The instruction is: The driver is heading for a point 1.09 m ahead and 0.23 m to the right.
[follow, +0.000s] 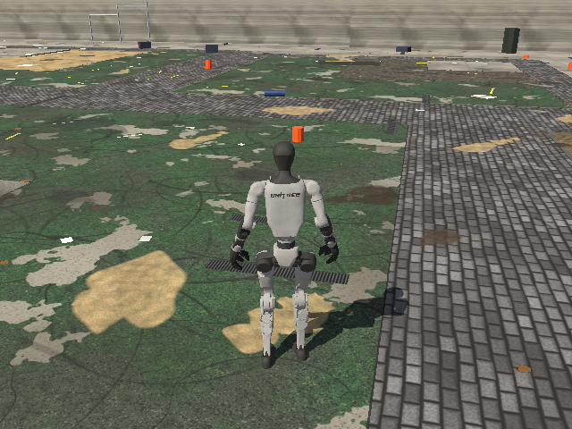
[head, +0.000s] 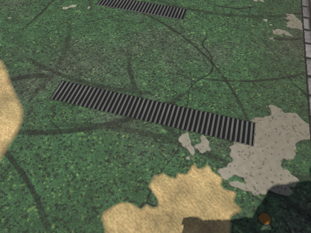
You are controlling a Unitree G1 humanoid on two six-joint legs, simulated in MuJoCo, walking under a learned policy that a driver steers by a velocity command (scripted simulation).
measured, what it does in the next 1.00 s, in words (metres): steps on the spot, turning right: right foot, then left foot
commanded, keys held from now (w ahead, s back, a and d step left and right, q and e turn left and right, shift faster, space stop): e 0.62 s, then no key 0.10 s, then q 0.28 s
